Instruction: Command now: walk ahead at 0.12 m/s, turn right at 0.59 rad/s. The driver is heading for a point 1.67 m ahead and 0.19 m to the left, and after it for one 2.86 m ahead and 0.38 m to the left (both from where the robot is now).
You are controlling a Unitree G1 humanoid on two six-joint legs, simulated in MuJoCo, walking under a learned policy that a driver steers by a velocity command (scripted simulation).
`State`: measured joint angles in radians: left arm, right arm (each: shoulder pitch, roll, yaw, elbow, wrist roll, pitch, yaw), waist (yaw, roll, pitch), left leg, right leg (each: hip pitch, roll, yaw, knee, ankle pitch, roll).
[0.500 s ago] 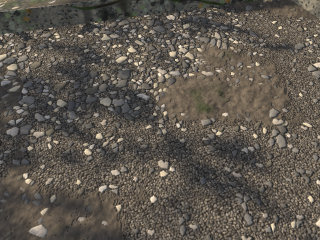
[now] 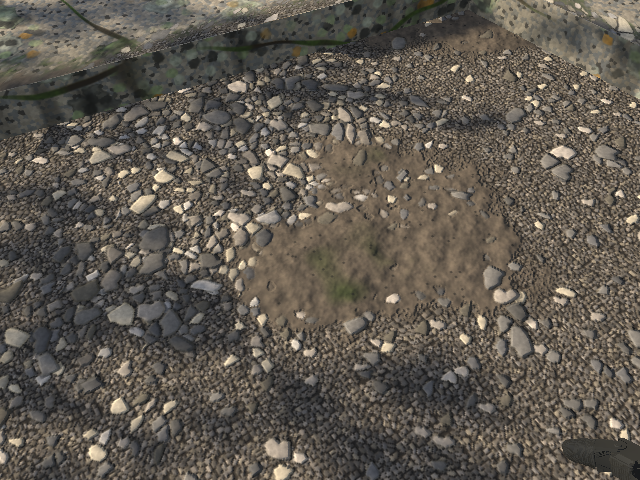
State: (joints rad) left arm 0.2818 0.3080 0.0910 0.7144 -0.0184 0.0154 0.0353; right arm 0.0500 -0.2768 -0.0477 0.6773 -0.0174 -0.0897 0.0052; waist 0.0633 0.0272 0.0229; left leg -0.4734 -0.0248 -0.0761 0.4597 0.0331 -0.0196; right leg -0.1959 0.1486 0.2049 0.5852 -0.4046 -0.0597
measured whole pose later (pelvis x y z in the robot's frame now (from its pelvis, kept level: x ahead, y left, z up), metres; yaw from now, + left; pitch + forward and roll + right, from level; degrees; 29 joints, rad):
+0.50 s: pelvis +0.04 -0.01 +0.01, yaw -10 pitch +0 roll +1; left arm 0.21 0.24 0.03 0.69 0.03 0.03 0.01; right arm 0.17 -0.28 -0.05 0.78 -0.01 0.01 -0.01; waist -0.02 0.04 0.02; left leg -0.38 0.03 0.02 0.66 -0.38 -0.04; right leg -0.25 0.01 0.03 0.52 -0.28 -0.02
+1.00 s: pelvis +0.05 -0.01 +0.01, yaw -10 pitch -2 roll +0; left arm 0.20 0.24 0.04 0.85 0.01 0.01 0.02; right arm 0.18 -0.24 -0.03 0.96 -0.01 0.00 -0.03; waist -0.01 0.00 0.04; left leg -0.21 0.03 0.00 0.51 -0.26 -0.03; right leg -0.20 0.01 0.02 0.52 -0.29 -0.01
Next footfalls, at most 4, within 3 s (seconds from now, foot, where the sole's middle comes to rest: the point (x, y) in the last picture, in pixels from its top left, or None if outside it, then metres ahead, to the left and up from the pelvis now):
0.38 right None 0.06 -0.13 -0.76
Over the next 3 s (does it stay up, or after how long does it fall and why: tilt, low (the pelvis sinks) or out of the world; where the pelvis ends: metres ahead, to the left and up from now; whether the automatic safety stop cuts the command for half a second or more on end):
stays up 0.21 0.00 0.01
